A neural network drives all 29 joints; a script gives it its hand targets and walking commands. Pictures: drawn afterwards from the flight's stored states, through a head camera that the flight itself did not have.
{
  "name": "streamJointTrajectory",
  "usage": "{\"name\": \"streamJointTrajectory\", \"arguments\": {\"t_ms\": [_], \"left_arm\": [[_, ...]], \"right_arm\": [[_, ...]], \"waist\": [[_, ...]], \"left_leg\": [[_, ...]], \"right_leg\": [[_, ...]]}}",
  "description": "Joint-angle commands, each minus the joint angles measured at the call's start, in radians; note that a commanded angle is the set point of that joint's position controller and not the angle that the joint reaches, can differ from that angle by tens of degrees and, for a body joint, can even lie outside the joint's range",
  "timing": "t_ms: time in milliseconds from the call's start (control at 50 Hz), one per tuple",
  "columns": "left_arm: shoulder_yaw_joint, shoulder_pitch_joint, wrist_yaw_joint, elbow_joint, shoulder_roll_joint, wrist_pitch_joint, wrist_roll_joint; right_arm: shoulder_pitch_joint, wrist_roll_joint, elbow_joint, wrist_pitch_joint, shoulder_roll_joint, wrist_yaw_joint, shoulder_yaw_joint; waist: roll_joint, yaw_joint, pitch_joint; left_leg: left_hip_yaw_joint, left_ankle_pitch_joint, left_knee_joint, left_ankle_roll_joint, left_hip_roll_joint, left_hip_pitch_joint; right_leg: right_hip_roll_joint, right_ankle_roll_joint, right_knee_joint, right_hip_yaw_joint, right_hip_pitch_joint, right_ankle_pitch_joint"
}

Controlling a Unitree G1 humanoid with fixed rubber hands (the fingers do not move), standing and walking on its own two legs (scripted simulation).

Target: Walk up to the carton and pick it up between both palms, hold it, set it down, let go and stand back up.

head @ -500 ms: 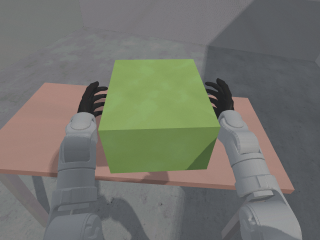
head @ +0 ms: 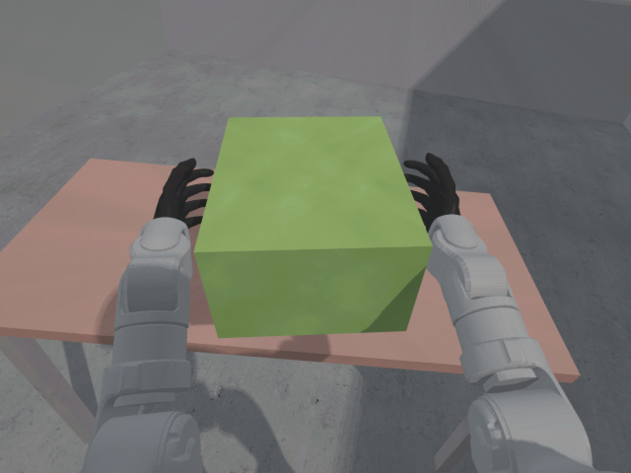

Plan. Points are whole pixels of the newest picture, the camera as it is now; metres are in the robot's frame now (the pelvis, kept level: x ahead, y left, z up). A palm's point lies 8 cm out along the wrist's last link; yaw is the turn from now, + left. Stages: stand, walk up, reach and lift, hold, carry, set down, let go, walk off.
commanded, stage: hold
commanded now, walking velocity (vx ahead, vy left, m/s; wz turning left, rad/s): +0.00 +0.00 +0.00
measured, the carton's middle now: (309, 214) +0.43 -0.01 +0.14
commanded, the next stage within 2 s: none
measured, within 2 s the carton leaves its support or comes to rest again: neither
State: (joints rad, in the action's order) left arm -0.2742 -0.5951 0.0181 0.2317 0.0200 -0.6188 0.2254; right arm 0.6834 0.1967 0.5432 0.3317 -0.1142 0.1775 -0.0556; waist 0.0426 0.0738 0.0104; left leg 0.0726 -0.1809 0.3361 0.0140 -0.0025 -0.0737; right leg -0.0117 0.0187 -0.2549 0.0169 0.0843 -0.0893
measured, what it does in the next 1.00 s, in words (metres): stands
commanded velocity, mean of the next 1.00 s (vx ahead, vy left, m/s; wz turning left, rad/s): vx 0.00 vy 0.00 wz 0.00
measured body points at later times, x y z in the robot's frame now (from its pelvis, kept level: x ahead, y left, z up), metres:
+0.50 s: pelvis +0.01 +0.00 +0.00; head -0.03 +0.02 +0.45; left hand +0.38 +0.16 +0.18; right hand +0.38 -0.18 +0.19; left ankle +0.01 +0.13 -0.75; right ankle +0.04 -0.13 -0.75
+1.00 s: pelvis +0.00 +0.00 +0.00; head -0.04 +0.02 +0.45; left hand +0.38 +0.16 +0.18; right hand +0.38 -0.18 +0.18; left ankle +0.01 +0.13 -0.75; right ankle +0.04 -0.13 -0.75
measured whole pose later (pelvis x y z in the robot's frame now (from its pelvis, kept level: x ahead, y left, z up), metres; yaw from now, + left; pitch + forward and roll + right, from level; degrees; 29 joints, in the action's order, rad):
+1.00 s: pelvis +0.00 +0.00 +0.00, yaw +0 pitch -5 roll -1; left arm -0.27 -0.55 0.02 0.13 -0.01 -0.66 0.22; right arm 0.62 0.20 0.45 0.34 -0.10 0.17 -0.06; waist 0.04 0.09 0.01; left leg 0.07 -0.18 0.33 0.01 0.00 -0.05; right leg -0.01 0.02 -0.26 0.02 0.07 -0.10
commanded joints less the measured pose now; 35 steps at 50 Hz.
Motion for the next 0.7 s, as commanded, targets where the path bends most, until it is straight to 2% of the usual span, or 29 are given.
{"name": "streamJointTrajectory", "arguments": {"t_ms": [0, 60, 140, 220, 260, 280, 340, 360, 380, 400, 440, 480, 500, 560, 600, 680], "left_arm": [[0.515, -0.659, 0.13, -0.167, -0.619, 0.074, -0.151], [0.512, -0.681, 0.132, -0.179, -0.613, 0.077, -0.152], [0.557, -0.683, 0.123, -0.195, -0.636, 0.081, -0.173], [0.524, -0.638, 0.128, -0.167, -0.618, 0.068, -0.149], [0.531, -0.651, 0.128, -0.204, -0.618, 0.068, -0.155], [0.525, -0.644, 0.129, -0.202, -0.615, 0.066, -0.149], [0.544, -0.642, 0.132, -0.211, -0.623, 0.064, -0.16], [0.634, -0.675, 0.113, -0.386, -0.669, 0.085, -0.22], [0.634, -0.657, 0.104, -0.378, -0.657, 0.079, -0.217], [0.623, -0.644, 0.102, -0.343, -0.65, 0.068, -0.207], [0.554, -0.578, 0.118, -0.283, -0.623, 0.048, -0.153], [0.524, -0.565, 0.135, -0.256, -0.6, 0.03, -0.124], [0.522, -0.57, 0.139, -0.259, -0.599, 0.026, -0.121], [0.564, -0.605, 0.132, -0.284, -0.621, 0.033, -0.151], [0.571, -0.616, 0.121, -0.294, -0.632, 0.043, -0.164], [0.549, -0.613, 0.116, -0.265, -0.623, 0.044, -0.159]], "right_arm": [[0.727, 0.092, -0.339, -0.074, 0.668, -0.105, 0.421], [0.704, 0.082, -0.317, -0.069, 0.677, -0.107, 0.412], [0.746, 0.095, -0.383, -0.082, 0.673, -0.11, 0.426], [0.71, 0.094, -0.346, -0.065, 0.657, -0.105, 0.425], [0.681, 0.096, -0.327, -0.06, 0.657, -0.106, 0.42], [0.675, 0.095, -0.326, -0.059, 0.652, -0.106, 0.421], [0.718, 0.108, -0.394, -0.068, 0.662, -0.101, 0.442], [0.593, 0.143, -0.447, -0.06, 0.662, -0.102, 0.458], [0.605, 0.153, -0.464, -0.053, 0.658, -0.1, 0.472], [0.598, 0.148, -0.455, -0.041, 0.644, -0.102, 0.46], [0.565, 0.114, -0.398, -0.025, 0.615, -0.105, 0.435], [0.577, 0.089, -0.367, -0.022, 0.605, -0.107, 0.416], [0.591, 0.086, -0.374, -0.027, 0.612, -0.11, 0.416], [0.653, 0.104, -0.434, -0.043, 0.648, -0.111, 0.447], [0.67, 0.116, -0.469, -0.05, 0.665, -0.112, 0.473], [0.657, 0.103, -0.435, -0.044, 0.663, -0.113, 0.465]], "waist": [[-0.054, 0.003, 0.45], [-0.049, 0.005, 0.426], [-0.07, 0.014, 0.474], [-0.047, 0.003, 0.416], [-0.059, 0.017, 0.427], [-0.064, 0.012, 0.415], [-0.064, 0.006, 0.456], [-0.082, 0.076, 0.552], [-0.115, 0.046, 0.54], [-0.09, 0.065, 0.499], [-0.053, 0.043, 0.395], [-0.046, 0.028, 0.328], [-0.046, 0.022, 0.321], [-0.06, 0.012, 0.386], [-0.048, -0.001, 0.424], [-0.032, -0.008, 0.414]], "left_leg": [[-0.065, 0.294, -0.018, 0.025, 0.069, 0.06], [-0.066, 0.259, -0.032, 0.023, 0.069, 0.047], [-0.059, 0.305, -0.012, 0.034, 0.065, 0.068], [-0.062, 0.27, -0.027, 0.023, 0.065, 0.049], [-0.062, 0.291, -0.025, 0.031, 0.063, 0.065], [-0.063, 0.301, -0.023, 0.035, 0.064, 0.063], [-0.063, 0.31, -0.014, 0.031, 0.069, 0.06], [-0.038, 0.409, 0.012, 0.059, 0.059, 0.101], [-0.036, 0.421, 0.022, 0.064, 0.066, 0.103], [-0.046, 0.418, 0.019, 0.064, 0.065, 0.11], [-0.051, 0.327, -0.023, 0.04, 0.065, 0.06], [-0.056, 0.212, -0.064, 0.026, 0.058, 0.013], [-0.059, 0.195, -0.071, 0.022, 0.056, 0.006], [-0.06, 0.223, -0.047, 0.021, 0.065, 0.012], [-0.061, 0.258, -0.033, 0.016, 0.066, 0.028], [-0.068, 0.198, -0.049, 0.003, 0.065, 0.016]], "right_leg": [[0.075, 0.017, -0.009, 0.041, -0.211, 0.145], [0.071, 0.018, -0.006, 0.038, -0.206, 0.123], [0.077, 0.01, -0.008, 0.041, -0.195, 0.146], [0.075, 0.012, -0.004, 0.039, -0.209, 0.133], [0.076, 0.012, -0.008, 0.04, -0.206, 0.151], [0.076, 0.011, -0.008, 0.04, -0.211, 0.154], [0.076, 0.015, -0.012, 0.037, -0.229, 0.179], [0.086, 0.016, -0.037, 0.039, -0.255, 0.256], [0.085, 0.011, -0.028, 0.038, -0.239, 0.253], [0.087, 0.012, -0.024, 0.035, -0.217, 0.249], [0.078, 0.012, -0.01, 0.034, -0.237, 0.193], [0.068, 0.01, 0.003, 0.034, -0.233, 0.111], [0.067, 0.008, 0.004, 0.035, -0.234, 0.097], [0.068, 0.009, -0.011, 0.033, -0.236, 0.131], [0.074, 0.009, -0.017, 0.031, -0.241, 0.169], [0.07, 0.01, -0.011, 0.026, -0.221, 0.126]]}}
